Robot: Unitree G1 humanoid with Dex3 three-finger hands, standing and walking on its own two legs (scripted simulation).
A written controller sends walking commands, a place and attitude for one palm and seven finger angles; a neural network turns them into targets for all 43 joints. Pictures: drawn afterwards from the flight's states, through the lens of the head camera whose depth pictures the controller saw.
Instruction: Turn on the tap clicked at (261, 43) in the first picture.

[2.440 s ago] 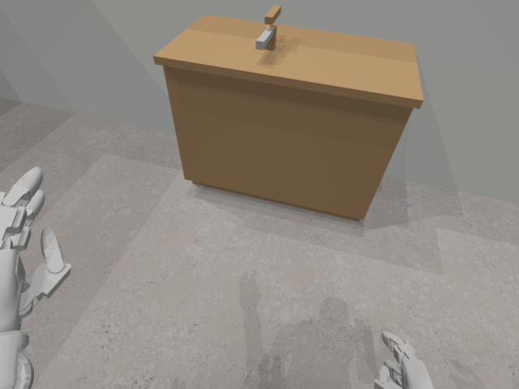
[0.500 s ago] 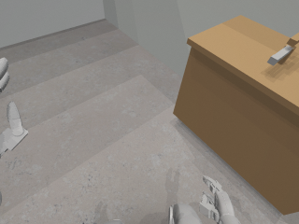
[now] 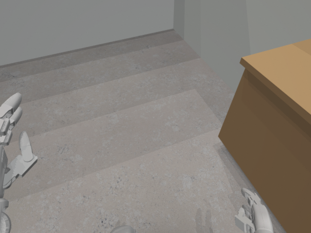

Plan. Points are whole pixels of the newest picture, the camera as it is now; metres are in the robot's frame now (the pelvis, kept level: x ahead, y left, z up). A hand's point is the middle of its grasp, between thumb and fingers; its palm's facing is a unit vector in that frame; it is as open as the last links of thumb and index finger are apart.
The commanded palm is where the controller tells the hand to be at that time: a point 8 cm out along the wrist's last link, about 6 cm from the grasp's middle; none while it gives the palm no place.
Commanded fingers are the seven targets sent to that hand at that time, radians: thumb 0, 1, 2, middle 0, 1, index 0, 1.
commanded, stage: walk to a spot facing it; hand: left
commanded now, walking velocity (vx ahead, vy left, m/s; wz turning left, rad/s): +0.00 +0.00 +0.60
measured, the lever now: out of the picture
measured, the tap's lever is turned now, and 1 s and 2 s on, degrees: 0 0 0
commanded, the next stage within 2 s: turn to face it in 1.40 s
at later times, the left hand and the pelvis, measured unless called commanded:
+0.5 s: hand out of the picture +0.08 +0.32 +0.21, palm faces +0.62 -0.68 -0.39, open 7.4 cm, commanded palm +0.02 +0.35 +0.18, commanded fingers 0.00 0.90 0.90 -0.20 -0.30 -0.20 -0.30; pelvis -0.05 +0.03 +0.01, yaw +17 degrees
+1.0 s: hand out of the picture +0.03 +0.35 +0.18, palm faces +0.77 -0.40 -0.49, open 7.4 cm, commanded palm -0.04 +0.35 +0.18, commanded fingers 0.00 0.90 0.90 -0.20 -0.30 -0.20 -0.30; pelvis -0.01 +0.03 +0.00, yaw +35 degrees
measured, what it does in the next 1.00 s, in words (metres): steps on the spot, turning left: left foot, then right foot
